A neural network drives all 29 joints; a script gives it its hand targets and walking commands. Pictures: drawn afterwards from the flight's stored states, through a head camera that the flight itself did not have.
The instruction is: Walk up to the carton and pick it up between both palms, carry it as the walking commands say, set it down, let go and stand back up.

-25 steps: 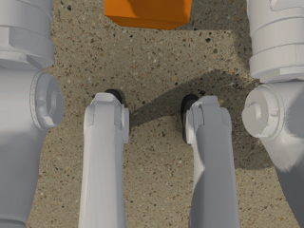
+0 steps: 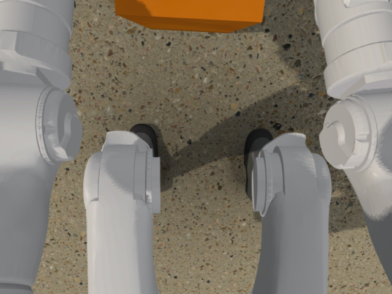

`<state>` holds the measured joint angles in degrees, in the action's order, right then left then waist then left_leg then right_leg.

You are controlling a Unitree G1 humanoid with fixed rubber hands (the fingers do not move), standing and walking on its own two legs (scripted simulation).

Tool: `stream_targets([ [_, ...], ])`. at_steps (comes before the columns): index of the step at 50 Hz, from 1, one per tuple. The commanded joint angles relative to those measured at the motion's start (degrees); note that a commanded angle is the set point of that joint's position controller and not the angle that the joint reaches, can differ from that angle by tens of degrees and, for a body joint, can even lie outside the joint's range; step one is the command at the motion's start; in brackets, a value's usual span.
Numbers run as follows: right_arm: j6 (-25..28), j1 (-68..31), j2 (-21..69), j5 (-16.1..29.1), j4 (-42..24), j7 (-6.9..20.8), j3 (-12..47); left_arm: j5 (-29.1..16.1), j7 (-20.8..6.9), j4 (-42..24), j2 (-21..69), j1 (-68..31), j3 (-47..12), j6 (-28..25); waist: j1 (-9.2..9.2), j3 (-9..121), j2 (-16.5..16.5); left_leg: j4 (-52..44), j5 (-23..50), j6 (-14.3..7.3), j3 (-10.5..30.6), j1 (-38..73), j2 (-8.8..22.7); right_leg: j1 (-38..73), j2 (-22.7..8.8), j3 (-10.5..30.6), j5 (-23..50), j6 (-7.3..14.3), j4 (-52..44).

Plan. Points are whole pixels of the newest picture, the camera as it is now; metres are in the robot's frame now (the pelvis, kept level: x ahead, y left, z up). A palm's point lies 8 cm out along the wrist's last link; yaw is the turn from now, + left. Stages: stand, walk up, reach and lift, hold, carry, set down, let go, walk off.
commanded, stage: reach and lift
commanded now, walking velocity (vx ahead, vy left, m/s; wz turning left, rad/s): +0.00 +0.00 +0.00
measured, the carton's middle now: out of the picture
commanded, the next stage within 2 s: none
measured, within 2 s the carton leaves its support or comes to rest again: leaves its support in 1.70 s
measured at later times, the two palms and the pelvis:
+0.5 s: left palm out of the picture +0.57 +0.19 -0.20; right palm out of the picture +0.57 -0.11 -0.20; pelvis +0.00 +0.00 -0.01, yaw +0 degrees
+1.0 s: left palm out of the picture +0.57 +0.17 -0.19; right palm out of the picture +0.57 -0.10 -0.20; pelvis +0.00 +0.00 -0.01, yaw +0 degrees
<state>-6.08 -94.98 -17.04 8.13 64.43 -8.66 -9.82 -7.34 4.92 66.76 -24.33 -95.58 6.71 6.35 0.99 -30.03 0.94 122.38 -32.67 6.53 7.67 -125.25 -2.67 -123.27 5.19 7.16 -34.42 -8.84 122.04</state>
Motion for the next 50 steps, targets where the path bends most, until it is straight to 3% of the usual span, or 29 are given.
stream_targets([
  [1, 2.4, -17.4, -6.7, 0.2, -8.8, -0.1, 2.0, -1.6, -0.6, -6.3, -5.9, -18.7, 0.9, -2.8, -0.23, 84.2, 0.3, -6.7, 26.5, -2.6, -13.3, 38.2, 0.2, 34.8, -0.7, -13.7, 24.7, 2.3, -7.0],
  [5, 2.6, -19.2, -7.6, 1.9, -12.6, -0.4, 4.9, -0.1, -0.2, -6.7, -8.7, -17.2, 3.4, -3.5, 3.98, 86.2, 2.8, -5.3, 28.9, -3.6, -13.9, 36.7, 0.4, 36.0, -0.6, -12.0, 27.0, 1.7, -5.7],
  [6, 2.4, -18.3, -9.2, 1.4, -10.2, -0.6, 4.6, -1.5, -0.2, -5.7, -7.3, -17.2, 1.4, -3.4, 1.75, 86.3, 2.4, -4.5, 27.3, -2.9, -14.7, 38.2, 0.5, 36.4, -0.9, -12.4, 25.7, 2.2, -6.0],
  [8, 2.1, -18.5, -3.6, 4.1, -10.4, 0.2, 7.3, -1.2, -0.8, -5.6, -6.3, -15.7, 1.7, -3.5, 4.66, 82.5, 3.6, -6.4, 23.4, -3.8, -15.3, 33.7, -0.4, 38.4, -0.3, -12.7, 24.5, 2.1, -6.1],
  [11, 2.8, -14.6, -6.8, 2.1, -9.1, -0.4, 3.9, 0.6, 0.1, -6.4, -8.2, -15.9, 2.5, -4.4, 2.76, 83.1, 1.4, -5.8, 25.4, -3.0, -14.5, 36.2, 0.2, 35.5, -0.4, -12.9, 26.0, 2.3, -5.6],
  [12, 2.6, -15.1, -6.1, 4.0, -8.6, 0.0, 5.0, 0.9, -0.1, -7.2, -7.9, -15.7, 3.4, -4.4, 6.05, 82.5, -0.3, -6.0, 25.8, -3.0, -15.7, 36.5, -0.1, 34.5, -0.1, -13.0, 25.2, 2.7, -5.3],
  [13, 2.5, -13.3, -6.7, 2.4, -8.6, 0.3, 4.2, 0.5, -0.4, -7.7, -6.0, -15.4, 3.4, -4.1, 1.99, 81.6, -0.1, -5.3, 28.1, -3.1, -14.9, 37.4, 0.3, 32.9, 0.6, -12.8, 27.1, 2.3, -5.7],
  [14, 2.2, -15.4, -2.7, 4.1, -9.3, 0.4, 5.0, 0.7, -0.8, -8.1, -5.5, -17.0, 2.9, -4.1, 5.22, 83.5, -0.2, -6.2, 27.8, -3.6, -13.9, 37.4, -0.1, 33.1, 0.3, -12.2, 26.9, 2.2, -5.7],
  [15, 2.2, -14.7, -6.1, 2.0, -7.8, 0.5, 2.7, 0.2, -0.7, -8.8, -5.2, -16.9, 1.3, -3.6, 1.63, 84.8, -1.9, -6.6, 27.0, -2.9, -14.0, 38.4, 0.5, 32.2, 0.3, -13.6, 25.6, 2.0, -5.1],
  [18, 2.8, -16.9, -5.2, 2.1, -10.6, -0.2, 4.1, -2.2, -0.9, -12.1, -3.6, -19.6, -0.3, -3.8, -0.31, 86.6, 0.3, -5.2, 27.2, -2.5, -14.3, 38.5, 0.0, 36.6, -0.2, -13.2, 26.9, 2.7, -5.7],
  [20, 2.7, -15.6, -6.2, 0.5, -7.4, -0.5, 1.3, -1.7, -0.5, -10.0, -0.7, -18.6, -1.8, -3.7, -0.85, 85.0, -3.8, -6.1, 28.1, -2.0, -13.5, 40.1, -0.4, 32.9, 0.2, -13.2, 26.6, 3.3, -5.9],
  [24, 2.8, -18.0, -5.1, 1.0, -9.9, -0.2, 2.3, -0.8, -0.4, -11.2, -3.8, -19.6, 0.6, -3.8, 1.7, 83.0, -1.5, -7.1, 24.2, -2.8, -13.4, 41.2, -1.1, 32.1, 0.2, -14.7, 22.0, 3.2, -5.1],
  [25, 3.2, -19.3, -5.3, 0.9, -11.1, -0.1, 3.0, -1.4, -0.2, -12.0, -3.2, -21.2, 0.4, -3.8, 0.15, 84.5, -0.4, -6.5, 24.8, -2.5, -12.6, 38.4, -0.6, 32.5, 0.3, -14.5, 23.6, 3.4, -4.5],
  [26, 2.7, -16.3, -3.9, 0.2, -7.6, -0.4, 3.2, -0.8, -0.2, -10.0, -3.2, -19.0, 1.1, -4.2, 1.92, 81.6, 0.9, -6.4, 26.8, -2.5, -14.5, 37.8, -0.8, 33.9, 0.8, -12.5, 25.1, 3.4, -6.6],
  [27, 2.8, -18.5, -5.4, 0.1, -9.6, -0.4, 1.6, -0.1, -0.2, -8.9, -3.6, -18.9, 1.5, -3.6, 0.06, 81.3, 0.0, -7.3, 22.3, -2.9, -12.7, 36.4, -0.8, 32.6, 0.6, -13.4, 22.1, 3.7, -5.2],
  [28, 2.4, -17.7, -4.2, -0.9, -6.5, -0.4, 1.4, 1.2, -0.4, -4.8, -2.0, -16.7, 1.7, -3.4, 2.88, 78.5, 0.8, -7.2, 21.4, -2.5, -13.7, 34.4, -0.7, 35.2, 0.6, -12.6, 21.6, 3.1, -6.6],
  [29, 2.6, -18.2, -2.8, -2.7, -9.3, 0.0, 2.0, 0.1, -0.9, -6.6, 0.0, -17.1, 1.1, -3.0, -0.28, 78.2, 2.8, -8.1, 20.7, -3.2, -13.0, 34.7, -1.4, 34.4, 0.9, -14.5, 21.0, 3.0, -5.5],
  [31, 2.1, -17.7, -2.3, -2.0, -7.9, 0.2, 2.0, 4.4, -1.0, -2.8, -0.2, -16.2, 4.3, -2.7, 3.62, 74.4, -0.3, -8.3, 19.9, -2.4, -13.4, 34.5, -1.0, 29.9, 0.9, -13.6, 19.6, 3.1, -6.8],
  [35, 1.5, -19.8, 6.8, -5.0, -9.7, 2.6, 1.9, 6.0, -3.7, -5.4, 10.7, -17.7, 5.0, -2.1, 1.83, 72.3, 2.8, -8.7, 17.9, -2.6, -14.2, 30.7, -2.7, 35.4, 2.3, -13.4, 20.2, 3.1, -7.7],
  [37, 0.8, -19.7, 13.9, -6.2, -10.2, 3.9, 1.6, 6.1, -5.0, -9.7, 16.7, -21.1, 1.1, -1.9, 0.83, 77.2, 0.3, -7.4, 20.1, -2.3, -14.5, 33.9, -2.4, 36.1, 2.5, -13.5, 23.0, 2.7, -6.3],
  [40, -0.1, -22.5, 25.0, -8.3, -11.7, 6.8, 3.7, 7.7, -8.8, -7.4, 30.0, -22.5, 1.1, 0.0, 1.26, 73.3, 2.0, -7.9, 16.8, -2.2, -15.2, 33.8, -4.1, 34.8, 2.9, -14.3, 18.3, 3.3, -6.5],
  [41, -0.9, -23.2, 32.8, -7.4, -10.7, 8.5, 4.2, 8.0, -10.3, -8.4, 35.8, -23.5, -0.4, 0.6, 3.14, 70.6, 0.1, -7.5, 16.4, -2.4, -15.6, 32.1, -3.7, 32.7, 3.5, -13.5, 17.3, 3.5, -7.0],
  [42, -0.9, -23.0, 33.7, -9.6, -11.9, 9.6, 3.4, 8.3, -11.5, -8.3, 38.4, -21.1, -0.7, 1.0, 0.93, 69.5, 2.9, -7.5, 16.0, -2.5, -14.7, 30.7, -3.7, 31.8, 3.9, -14.8, 17.9, 3.3, -5.8],
  [43, -2.0, -23.4, 41.9, -8.9, -9.9, 10.9, 4.9, 8.2, -13.2, -9.8, 43.0, -24.5, -1.6, 1.2, 3.65, 69.2, 2.6, -7.7, 15.4, -2.5, -16.3, 30.1, -3.9, 32.8, 3.8, -13.5, 17.9, 3.8, -6.6],
  [44, -2.5, -23.3, 43.6, -9.8, -10.9, 12.5, 4.1, 8.6, -14.6, -10.7, 45.4, -23.9, -0.8, 1.9, 0.57, 68.0, 2.0, -6.3, 15.2, -3.3, -15.3, 27.3, -4.6, 30.7, 4.4, -13.8, 18.0, 3.9, -6.5],
  [47, -3.8, -25.9, 48.2, -9.2, -13.2, 14.8, 6.0, 9.0, -17.5, -11.5, 51.9, -22.9, -2.6, 4.1, 4.23, 68.8, 0.9, -6.3, 15.6, -3.1, -15.2, 27.7, -4.0, 30.4, 3.5, -13.7, 17.3, 4.4, -4.9],
  [48, -4.5, -22.2, 47.0, -11.4, -8.9, 14.7, 3.9, 10.3, -18.2, -6.0, 53.6, -20.1, -0.3, 5.1, 2.41, 61.6, 0.9, -6.5, 12.2, -3.1, -15.3, 24.6, -4.1, 26.0, 4.1, -13.4, 14.3, 4.3, -6.2],
  [49, -5.2, -21.4, 51.3, -10.6, -11.2, 15.6, 4.9, 10.0, -18.3, -13.2, 51.1, -22.1, -1.7, 4.6, 3.8, 64.7, 1.8, -6.6, 14.3, -3.4, -15.6, 26.3, -4.5, 28.4, 4.0, -13.2, 16.0, 5.0, -5.9],
  [50, -5.2, -20.2, 50.4, -10.7, -11.1, 16.2, 4.1, 9.7, -18.6, -11.9, 53.6, -20.3, -1.4, 5.1, 1.26, 65.3, 1.2, -6.8, 14.2, -3.1, -16.1, 26.3, -5.1, 28.0, 4.4, -14.2, 16.2, 4.6, -6.5],
])
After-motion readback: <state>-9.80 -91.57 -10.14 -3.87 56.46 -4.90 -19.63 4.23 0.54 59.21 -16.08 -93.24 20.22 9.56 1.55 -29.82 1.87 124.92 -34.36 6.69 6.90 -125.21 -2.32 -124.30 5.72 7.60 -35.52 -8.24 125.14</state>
